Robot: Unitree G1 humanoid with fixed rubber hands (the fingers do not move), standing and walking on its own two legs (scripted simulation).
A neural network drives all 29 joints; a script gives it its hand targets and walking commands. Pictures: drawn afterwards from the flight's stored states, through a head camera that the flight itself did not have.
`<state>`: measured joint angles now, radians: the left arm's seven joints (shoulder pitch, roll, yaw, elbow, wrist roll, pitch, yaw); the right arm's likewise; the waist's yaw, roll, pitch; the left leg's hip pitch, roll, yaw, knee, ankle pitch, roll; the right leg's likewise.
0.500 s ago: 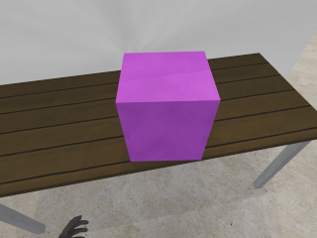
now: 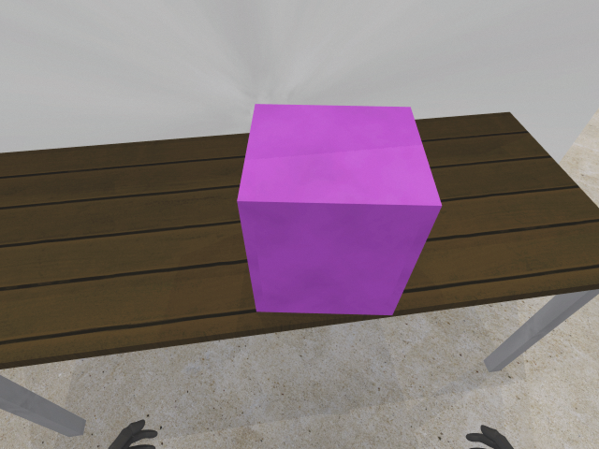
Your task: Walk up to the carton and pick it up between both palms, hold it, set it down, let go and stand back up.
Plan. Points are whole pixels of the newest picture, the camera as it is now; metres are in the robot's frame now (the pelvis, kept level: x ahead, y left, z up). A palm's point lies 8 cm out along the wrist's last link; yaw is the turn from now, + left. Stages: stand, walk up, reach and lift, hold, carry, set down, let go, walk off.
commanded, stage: walk up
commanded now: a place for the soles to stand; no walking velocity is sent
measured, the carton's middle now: (328, 216) +0.46 -0.03 +0.01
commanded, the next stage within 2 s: reach and lift in 1.54 s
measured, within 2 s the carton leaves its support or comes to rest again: neither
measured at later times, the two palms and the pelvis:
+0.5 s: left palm out of the picture +0.09 +0.23 -0.11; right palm out of the picture +0.07 -0.32 -0.10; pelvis +0.00 -0.04 +0.00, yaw +1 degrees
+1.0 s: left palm out of the picture +0.09 +0.23 -0.10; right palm out of the picture +0.08 -0.31 -0.09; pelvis +0.00 -0.04 +0.00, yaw +2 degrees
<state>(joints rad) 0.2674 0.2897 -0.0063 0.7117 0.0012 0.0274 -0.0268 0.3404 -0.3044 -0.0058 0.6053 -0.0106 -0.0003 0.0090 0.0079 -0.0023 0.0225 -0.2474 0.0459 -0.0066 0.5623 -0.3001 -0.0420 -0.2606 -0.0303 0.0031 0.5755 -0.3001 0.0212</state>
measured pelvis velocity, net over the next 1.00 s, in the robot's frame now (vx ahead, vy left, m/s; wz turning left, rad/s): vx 0.00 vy -0.04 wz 0.03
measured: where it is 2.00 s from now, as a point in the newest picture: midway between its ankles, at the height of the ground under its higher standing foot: outside the picture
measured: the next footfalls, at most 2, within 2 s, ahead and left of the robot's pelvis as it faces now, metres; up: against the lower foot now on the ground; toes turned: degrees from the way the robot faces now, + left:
none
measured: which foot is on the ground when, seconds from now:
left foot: down 0.00-1.00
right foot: down 0.00-1.00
